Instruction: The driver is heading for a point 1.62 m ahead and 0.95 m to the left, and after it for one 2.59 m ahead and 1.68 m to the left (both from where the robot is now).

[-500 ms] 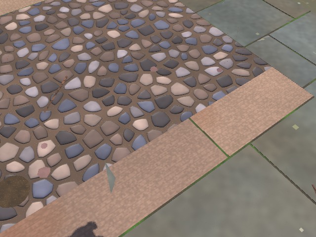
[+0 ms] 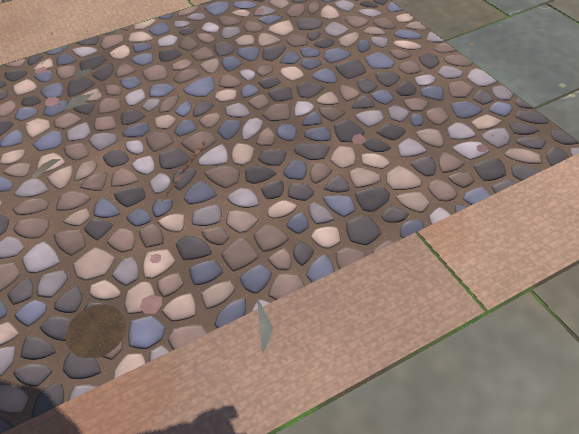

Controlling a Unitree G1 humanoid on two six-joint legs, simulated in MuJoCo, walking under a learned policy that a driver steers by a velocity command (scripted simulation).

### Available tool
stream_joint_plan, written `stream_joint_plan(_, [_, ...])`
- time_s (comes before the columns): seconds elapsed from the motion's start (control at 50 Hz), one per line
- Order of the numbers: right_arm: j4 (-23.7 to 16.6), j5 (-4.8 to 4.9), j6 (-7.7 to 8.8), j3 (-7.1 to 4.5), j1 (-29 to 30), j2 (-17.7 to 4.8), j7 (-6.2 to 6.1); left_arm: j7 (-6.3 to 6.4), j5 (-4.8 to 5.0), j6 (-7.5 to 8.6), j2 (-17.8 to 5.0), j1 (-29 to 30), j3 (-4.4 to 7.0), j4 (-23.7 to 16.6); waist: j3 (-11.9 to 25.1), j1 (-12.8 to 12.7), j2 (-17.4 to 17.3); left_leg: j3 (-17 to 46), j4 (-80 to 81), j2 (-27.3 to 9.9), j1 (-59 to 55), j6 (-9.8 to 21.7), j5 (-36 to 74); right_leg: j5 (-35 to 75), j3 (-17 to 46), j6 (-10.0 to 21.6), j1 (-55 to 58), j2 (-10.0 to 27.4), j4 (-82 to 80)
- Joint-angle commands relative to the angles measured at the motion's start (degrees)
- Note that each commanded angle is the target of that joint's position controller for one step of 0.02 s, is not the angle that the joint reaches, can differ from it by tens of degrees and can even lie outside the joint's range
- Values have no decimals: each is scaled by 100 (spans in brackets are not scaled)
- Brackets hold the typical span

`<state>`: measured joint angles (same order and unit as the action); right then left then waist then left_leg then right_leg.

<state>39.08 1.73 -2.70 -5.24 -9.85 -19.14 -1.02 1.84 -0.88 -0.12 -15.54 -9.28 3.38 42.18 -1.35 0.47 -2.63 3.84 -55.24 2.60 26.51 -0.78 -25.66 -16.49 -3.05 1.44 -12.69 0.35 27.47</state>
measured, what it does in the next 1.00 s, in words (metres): walks ahead, turning left: left foot, then right foot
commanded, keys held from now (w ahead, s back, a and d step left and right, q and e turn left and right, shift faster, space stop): w+q+shift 0.78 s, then w+shift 0.10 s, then w+e+shift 0.12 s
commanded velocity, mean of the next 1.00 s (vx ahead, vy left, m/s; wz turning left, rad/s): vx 0.81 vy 0.00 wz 0.82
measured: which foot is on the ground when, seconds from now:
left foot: up 0.00-0.42, down 0.44-0.92, up 0.94-1.00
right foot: down 0.00-0.42, up 0.44-0.88, down 0.90-1.00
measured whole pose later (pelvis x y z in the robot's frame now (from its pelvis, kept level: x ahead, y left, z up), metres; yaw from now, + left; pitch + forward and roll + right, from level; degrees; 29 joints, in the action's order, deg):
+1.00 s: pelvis +0.54 +0.43 -0.02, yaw +47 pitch +1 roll -2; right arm 49.9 -1.8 4.3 -2.7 -19.1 -19.2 0.5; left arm -0.1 -1.9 3.4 -17.8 -10.3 2.8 41.1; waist -3.4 0.8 -1.3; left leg 8.1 -72.7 8.9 9.6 7.2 -18.8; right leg -11.5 -2.9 3.4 -25.4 -4.0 35.7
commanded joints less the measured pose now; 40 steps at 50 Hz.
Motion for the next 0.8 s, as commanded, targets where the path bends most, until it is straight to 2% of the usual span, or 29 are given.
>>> stream_joint_plan(0.02, [-522, 3, 77, -213, 376, -602, 79, 127, 162, 193, -882, -149, 243, -329, 138, -283, 1228, 48, -1327, -666, 2113, -158, 444, -1773, 1855, 705, 1447, 1844, -1767])
stream_joint_plan(0.06, [-588, 28, 139, -172, 439, -465, 141, 146, 76, 290, -921, -358, 258, -340, 3, -390, 1114, -204, -1407, -722, 2240, -218, 810, -1949, 1424, 586, 1396, 1728, -1986])
stream_joint_plan(0.1, [-683, 3, 207, -144, 558, -378, 160, 130, 43, 374, -937, -595, 280, -317, -61, -497, 1000, -258, -1306, -838, 2423, -258, 1075, -1823, 1084, 575, 1523, 1777, -2094])
stream_joint_plan(0.16, [-808, 19, 258, -94, 567, -249, 205, 77, 14, 445, -1015, -759, 326, -304, -221, -482, 942, -241, -1065, -1006, 2555, -284, 1338, -1529, 626, 622, 1512, 1910, -2219])
stream_joint_plan(0.18, [-771, -634, 50, -71, 785, -304, 499, -66, -227, 405, -1028, -1129, 291, -124, -345, -520, 448, -374, -904, -757, 2283, -180, 1374, -1639, 291, 532, 1205, 1964, -2277])
stream_joint_plan(0.2, [-830, -551, -15, -75, 787, -231, 648, -118, -233, 409, -1073, -1090, 321, -136, -438, -462, 771, -413, -748, -802, 2247, -106, 1508, -1590, 73, 457, 1090, 1942, -2272])
stream_joint_plan(0.22, [-845, -440, -25, -62, 786, -232, 736, -130, -210, 424, -1092, -1021, 325, -149, -464, -398, 966, -418, -597, -858, 2190, -31, 1614, -1614, -82, 406, 1049, 1973, -2298])
stream_joint_plan(0.24, [-870, -381, -20, -50, 825, -241, 788, -126, -198, 440, -1110, -972, 330, -155, -531, -341, 1057, -462, -434, -921, 2131, 43, 1689, -1678, -221, 367, 994, 2033, -2359])
stream_joint_plan(0.28, [-925, -348, 14, -18, 1017, -273, 819, -115, -195, 453, -1147, -993, 347, -115, -644, -315, 1058, -588, -16, -992, 1987, 222, 1558, -1671, -506, 323, 1081, 2134, -2451])
stream_joint_plan(0.34, [-973, -366, 37, 61, 1314, -259, 795, -115, -213, 392, -1209, -1162, 377, 35, -839, -358, 985, -944, 588, -966, 1727, 588, 982, -1241, -1025, 298, 1410, 2130, -2373])
stream_joint_plan(0.36, [-973, -371, 38, 84, 1347, -260, 766, -122, -214, 351, -1246, -1209, 384, 94, -843, -341, 974, -1107, 767, -882, 1520, 733, 685, -757, -1215, 296, 1518, 2101, -2210])
stream_joint_plan(0.38, [-921, -364, 41, 87, 1156, -288, 704, -138, -196, 315, -1321, -1180, 388, 125, -700, -194, 984, -1351, 929, -640, 1018, 889, 346, 664, -1433, 274, 1551, 2058, -1776])
stream_joint_plan(0.4, [-739, -331, 64, 35, 551, -388, 596, -164, -151, 274, -1431, -1181, 404, 156, -286, 116, 909, -1615, 962, -215, 144, 1025, 19, 2810, -1642, 289, 1534, 2013, -744])
stream_joint_plan(0.42, [-372, -253, 142, -64, -643, -477, 469, -217, -50, 211, -1551, -1028, 412, 127, 402, 768, 660, -1736, 1246, 276, -1357, 1169, 243, 4707, -1812, 291, 1155, 1915, 988])
stream_joint_plan(0.44, [152, -281, 196, -261, -2101, -837, 361, -255, -38, 207, -1452, -952, 341, -9, 1233, 1422, 83, -1146, 1604, 442, -3490, 1265, 133, 4155, -1748, 115, -228, 1712, 3218])
stream_joint_plan(0.46, [113, -253, 168, -408, -1682, -1754, 268, -358, -152, 277, -326, -814, 51, -552, 923, 763, -1993, 2159, 3211, -1132, -4165, 1616, -2282, -1402, -1297, -313, -2871, 620, 5047])
stream_joint_plan(0.48, [-206, -170, 199, -396, -1482, -1815, 250, -379, -258, 384, -690, 97, 79, -1022, 1214, 909, -1154, 4336, 4262, -1496, -3989, 1833, -2609, -1307, 317, -427, -3602, 178, 5747])
stream_joint_plan(0.5, [-63, -286, 193, -348, -1418, -1617, 240, -381, -206, 437, -892, 452, 99, -1165, 677, 803, -551, 3866, 4226, -1660, -3935, 1771, -1733, -761, 497, -319, -4108, 419, 5786])
stream_joint_plan(0.52, [22, -324, 244, -305, -1494, -1435, 190, -350, -190, 511, -795, 35, 23, -979, 380, 529, -287, 3428, 4138, -1626, -3352, 1785, -978, -367, 470, -244, -3846, 644, 5339])
stream_joint_plan(0.54, [-26, -339, 315, -241, -1195, -1211, 162, -324, -235, 514, -814, -193, 9, -814, 185, 245, 51, 2850, 4064, -1341, -2660, 1680, -539, -142, 507, -240, -3359, 855, 4913])
stream_joint_plan(0.56, [-85, -293, 374, -154, -878, -1011, 147, -318, -296, 446, -805, -421, -10, -728, 115, -3, 25, 2497, 4156, -1076, -2119, 1658, -290, -4, 552, -278, -2945, 908, 4670])
stream_joint_plan(0.58, [-111, -260, 444, -93, -789, -886, 157, -329, -321, 346, -823, -468, -17, -698, 70, -104, -54, 2365, 4271, -949, -1772, 1720, -98, 23, 579, -339, -2723, 930, 4487])
stream_joint_plan(0.62, [-17, -205, 575, -32, -956, -744, 186, -343, -327, 183, -769, -181, -41, -732, -245, -126, 171, 2150, 4516, -756, -1462, 1820, 360, 104, 483, -473, -2814, 907, 3989])
stream_joint_plan(0.68, [149, -216, 675, -46, -1415, -797, 193, -373, -241, 172, -656, 873, -124, -1071, -649, 139, 329, 1944, 4793, -546, -1517, 1787, 1618, 778, 210, -587, -3140, 661, 2803])
stream_joint_plan(0.74, [361, -175, 691, -66, -1725, -823, 174, -435, -193, 233, -489, 1483, -217, -1213, -549, 377, 174, 1779, 4554, -406, -1912, 1633, 3312, 1637, 85, -513, -2884, 270, 1675])
stream_joint_plan(0.78, [534, -126, 713, -63, -1919, -829, 124, -443, -143, 276, -474, 1798, -248, -1363, -424, 505, 20, 1924, 4503, -565, -2262, 1531, 4446, 2047, 82, -359, -2567, 113, 1169])
stream_joint_plan(0.8, [607, -109, 725, -56, -1883, -837, 89, -438, -126, 299, -483, 1786, -255, -1378, -353, 470, 7, 1863, 4498, -623, -2445, 1464, 4868, 2221, 75, -243, -2301, 61, 877])
Velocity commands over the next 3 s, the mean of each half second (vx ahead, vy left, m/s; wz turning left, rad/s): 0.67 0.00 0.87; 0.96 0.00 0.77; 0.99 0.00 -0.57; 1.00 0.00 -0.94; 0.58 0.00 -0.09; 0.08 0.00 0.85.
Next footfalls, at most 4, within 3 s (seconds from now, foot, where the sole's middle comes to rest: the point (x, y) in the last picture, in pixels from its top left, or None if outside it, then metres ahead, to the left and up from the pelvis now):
0.44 left None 0.23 0.25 -0.77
0.90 right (134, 352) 0.69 0.45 -0.77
1.30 left None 0.77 0.88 -0.78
1.72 right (21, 195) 1.23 0.90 -0.77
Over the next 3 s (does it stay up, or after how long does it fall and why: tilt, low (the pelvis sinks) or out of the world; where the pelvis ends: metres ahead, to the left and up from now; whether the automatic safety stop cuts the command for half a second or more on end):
stays up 1.72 1.03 -0.01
